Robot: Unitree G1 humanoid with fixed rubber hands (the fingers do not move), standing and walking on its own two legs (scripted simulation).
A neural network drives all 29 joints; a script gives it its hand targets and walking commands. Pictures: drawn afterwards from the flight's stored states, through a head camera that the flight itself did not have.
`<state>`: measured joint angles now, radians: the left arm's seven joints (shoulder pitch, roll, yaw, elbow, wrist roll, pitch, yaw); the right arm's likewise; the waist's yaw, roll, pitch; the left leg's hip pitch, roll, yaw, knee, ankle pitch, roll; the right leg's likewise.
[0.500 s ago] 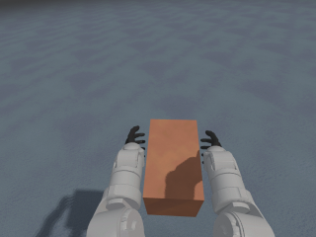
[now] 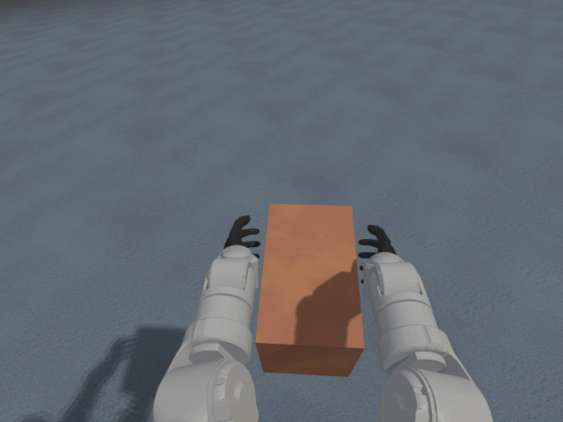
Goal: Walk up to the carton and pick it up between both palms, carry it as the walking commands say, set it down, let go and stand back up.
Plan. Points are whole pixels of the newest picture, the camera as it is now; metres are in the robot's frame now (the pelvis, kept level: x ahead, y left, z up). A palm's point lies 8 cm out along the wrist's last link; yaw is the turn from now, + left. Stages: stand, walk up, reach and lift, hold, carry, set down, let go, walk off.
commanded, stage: reach and lift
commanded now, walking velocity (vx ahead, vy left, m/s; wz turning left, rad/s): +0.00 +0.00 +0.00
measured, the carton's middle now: (308, 288) +0.35 +0.00 -0.03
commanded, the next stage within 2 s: hold in 0.52 s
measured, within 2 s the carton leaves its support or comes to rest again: neither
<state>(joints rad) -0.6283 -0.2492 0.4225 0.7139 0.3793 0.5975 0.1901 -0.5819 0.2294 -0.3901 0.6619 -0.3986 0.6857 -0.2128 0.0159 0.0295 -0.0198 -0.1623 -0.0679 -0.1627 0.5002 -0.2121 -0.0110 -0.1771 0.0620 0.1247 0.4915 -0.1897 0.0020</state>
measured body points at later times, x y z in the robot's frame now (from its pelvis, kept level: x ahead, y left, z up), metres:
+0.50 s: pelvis +0.00 +0.00 +0.00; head -0.07 -0.01 +0.44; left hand +0.33 +0.12 +0.06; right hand +0.32 -0.12 +0.05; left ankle +0.05 +0.12 -0.74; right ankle +0.06 -0.12 -0.74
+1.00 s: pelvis -0.01 +0.00 +0.00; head -0.09 -0.01 +0.44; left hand +0.32 +0.11 +0.06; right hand +0.31 -0.12 +0.05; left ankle +0.05 +0.12 -0.74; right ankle +0.06 -0.12 -0.74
